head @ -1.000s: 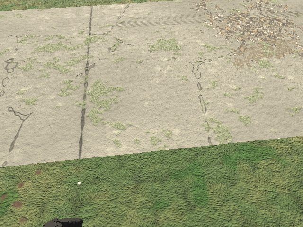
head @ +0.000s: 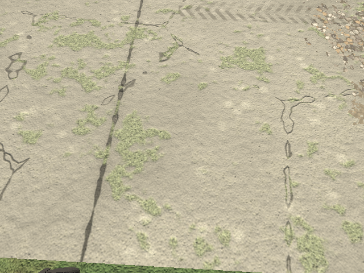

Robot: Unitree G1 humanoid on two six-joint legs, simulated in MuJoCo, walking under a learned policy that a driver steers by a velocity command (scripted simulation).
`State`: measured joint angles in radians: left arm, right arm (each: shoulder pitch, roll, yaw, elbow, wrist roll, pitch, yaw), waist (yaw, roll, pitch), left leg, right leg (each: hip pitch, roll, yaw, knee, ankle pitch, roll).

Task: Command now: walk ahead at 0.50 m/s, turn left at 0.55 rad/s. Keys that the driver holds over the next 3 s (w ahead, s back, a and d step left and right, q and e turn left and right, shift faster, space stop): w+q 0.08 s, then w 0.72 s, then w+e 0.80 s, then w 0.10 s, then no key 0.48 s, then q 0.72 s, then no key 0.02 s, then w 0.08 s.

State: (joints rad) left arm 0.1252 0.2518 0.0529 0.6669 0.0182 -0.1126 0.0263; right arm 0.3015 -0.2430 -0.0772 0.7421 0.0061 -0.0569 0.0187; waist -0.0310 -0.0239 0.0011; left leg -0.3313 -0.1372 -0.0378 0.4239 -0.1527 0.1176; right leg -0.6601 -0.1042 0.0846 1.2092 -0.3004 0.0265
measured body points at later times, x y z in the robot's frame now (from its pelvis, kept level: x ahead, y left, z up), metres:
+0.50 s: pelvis +0.28 -0.05 +0.01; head +0.30 -0.07 +0.46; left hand +0.30 +0.22 -0.11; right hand +0.48 -0.28 -0.09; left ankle +0.28 +0.10 -0.65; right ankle +0.29 -0.15 -0.74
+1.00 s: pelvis +0.52 +0.04 +0.01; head +0.54 +0.06 +0.46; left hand +0.62 +0.33 -0.11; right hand +0.63 -0.21 -0.10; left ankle +0.51 +0.13 -0.74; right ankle +0.58 -0.12 -0.65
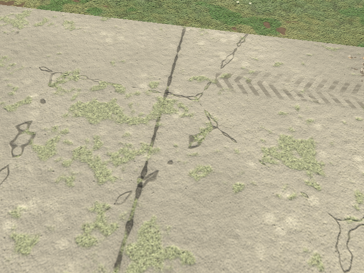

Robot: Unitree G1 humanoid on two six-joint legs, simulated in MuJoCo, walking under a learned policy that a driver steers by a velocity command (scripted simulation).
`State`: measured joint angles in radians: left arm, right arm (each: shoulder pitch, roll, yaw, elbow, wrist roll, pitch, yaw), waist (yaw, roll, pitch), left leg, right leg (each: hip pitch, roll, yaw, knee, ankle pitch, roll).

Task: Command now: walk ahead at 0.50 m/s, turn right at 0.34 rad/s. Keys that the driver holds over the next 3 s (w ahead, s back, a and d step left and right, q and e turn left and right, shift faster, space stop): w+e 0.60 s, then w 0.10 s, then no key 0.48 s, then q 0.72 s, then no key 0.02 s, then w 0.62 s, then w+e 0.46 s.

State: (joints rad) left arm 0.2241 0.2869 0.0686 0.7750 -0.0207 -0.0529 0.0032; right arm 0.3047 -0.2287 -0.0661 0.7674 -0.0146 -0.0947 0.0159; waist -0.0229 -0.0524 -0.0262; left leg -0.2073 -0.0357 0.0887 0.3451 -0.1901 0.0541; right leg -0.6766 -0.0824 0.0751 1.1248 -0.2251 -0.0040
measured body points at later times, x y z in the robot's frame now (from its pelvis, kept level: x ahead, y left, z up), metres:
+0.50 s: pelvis +0.27 -0.09 -0.01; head +0.30 -0.11 +0.44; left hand +0.44 +0.15 -0.11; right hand +0.34 -0.39 -0.11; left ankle +0.29 +0.08 -0.66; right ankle +0.28 -0.16 -0.74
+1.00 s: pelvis +0.51 -0.11 -0.01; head +0.54 -0.11 +0.44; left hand +0.74 +0.08 -0.12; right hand +0.52 -0.39 -0.11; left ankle +0.60 -0.04 -0.74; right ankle +0.43 -0.24 -0.69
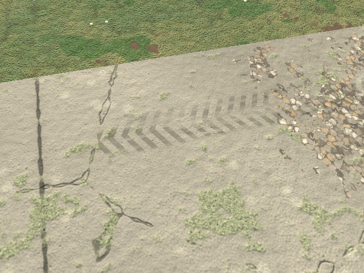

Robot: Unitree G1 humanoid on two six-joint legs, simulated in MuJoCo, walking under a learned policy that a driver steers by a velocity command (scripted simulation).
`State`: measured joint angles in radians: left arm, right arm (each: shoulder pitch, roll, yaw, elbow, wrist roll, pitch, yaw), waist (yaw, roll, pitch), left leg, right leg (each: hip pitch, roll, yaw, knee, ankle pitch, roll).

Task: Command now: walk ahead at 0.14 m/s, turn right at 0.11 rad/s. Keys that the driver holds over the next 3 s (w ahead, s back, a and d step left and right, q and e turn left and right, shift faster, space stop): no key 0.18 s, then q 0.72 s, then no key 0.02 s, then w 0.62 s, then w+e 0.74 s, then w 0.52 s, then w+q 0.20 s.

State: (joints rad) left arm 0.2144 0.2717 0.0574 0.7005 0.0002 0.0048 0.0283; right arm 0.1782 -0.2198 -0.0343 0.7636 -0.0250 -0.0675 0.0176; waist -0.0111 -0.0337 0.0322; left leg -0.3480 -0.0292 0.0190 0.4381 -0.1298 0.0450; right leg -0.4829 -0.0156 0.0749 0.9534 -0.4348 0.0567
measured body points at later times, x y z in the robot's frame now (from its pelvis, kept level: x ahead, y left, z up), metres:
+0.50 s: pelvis +0.05 +0.00 -0.02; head +0.08 +0.01 +0.43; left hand +0.16 +0.28 -0.13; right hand +0.21 -0.27 -0.12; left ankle +0.06 +0.09 -0.74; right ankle +0.06 -0.15 -0.74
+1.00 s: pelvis +0.05 -0.04 +0.00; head +0.08 -0.05 +0.45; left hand +0.07 +0.27 -0.08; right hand +0.31 -0.24 -0.10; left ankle +0.02 +0.08 -0.69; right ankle +0.10 -0.14 -0.74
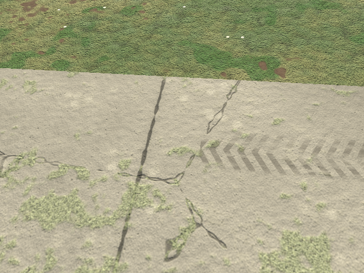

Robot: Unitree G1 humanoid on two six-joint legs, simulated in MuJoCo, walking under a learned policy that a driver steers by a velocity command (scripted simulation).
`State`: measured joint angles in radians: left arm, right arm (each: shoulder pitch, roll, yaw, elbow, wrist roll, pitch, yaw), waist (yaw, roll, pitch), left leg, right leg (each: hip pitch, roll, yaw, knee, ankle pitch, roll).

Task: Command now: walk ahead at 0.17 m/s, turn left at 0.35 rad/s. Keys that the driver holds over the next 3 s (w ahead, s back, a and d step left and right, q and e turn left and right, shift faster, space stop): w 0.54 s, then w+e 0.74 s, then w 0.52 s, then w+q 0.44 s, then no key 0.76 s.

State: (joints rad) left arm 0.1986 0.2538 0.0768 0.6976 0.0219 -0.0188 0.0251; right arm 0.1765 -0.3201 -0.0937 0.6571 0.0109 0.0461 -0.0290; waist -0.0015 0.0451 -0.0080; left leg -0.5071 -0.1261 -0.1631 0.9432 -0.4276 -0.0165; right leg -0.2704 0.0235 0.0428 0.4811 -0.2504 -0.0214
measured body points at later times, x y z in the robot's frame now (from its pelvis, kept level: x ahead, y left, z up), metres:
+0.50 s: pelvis +0.10 +0.06 +0.01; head +0.12 +0.09 +0.46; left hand +0.22 +0.34 -0.11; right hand +0.16 -0.20 -0.10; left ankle +0.04 +0.15 -0.74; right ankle +0.15 -0.10 -0.66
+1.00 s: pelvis +0.38 +0.02 +0.00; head +0.42 +0.00 +0.45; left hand +0.52 +0.28 -0.10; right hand +0.49 -0.27 -0.10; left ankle +0.42 +0.19 -0.66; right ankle +0.41 -0.05 -0.74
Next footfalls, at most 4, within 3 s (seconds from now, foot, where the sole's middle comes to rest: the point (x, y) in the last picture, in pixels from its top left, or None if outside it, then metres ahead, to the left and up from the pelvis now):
0.30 left None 0.08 0.15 -0.78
0.80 right None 0.45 -0.05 -0.78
1.28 left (174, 211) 0.74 0.10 -0.78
1.76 right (255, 184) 0.87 -0.24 -0.78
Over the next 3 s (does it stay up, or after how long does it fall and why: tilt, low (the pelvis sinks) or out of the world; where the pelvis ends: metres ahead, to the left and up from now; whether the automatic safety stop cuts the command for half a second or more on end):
stays up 1.21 -0.25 0.00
